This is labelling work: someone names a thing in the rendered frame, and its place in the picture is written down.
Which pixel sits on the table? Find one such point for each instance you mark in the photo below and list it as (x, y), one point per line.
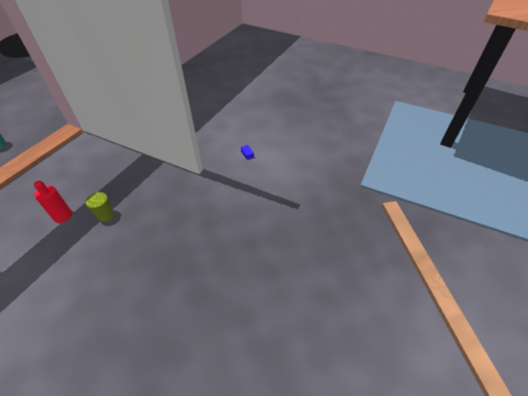
(507, 15)

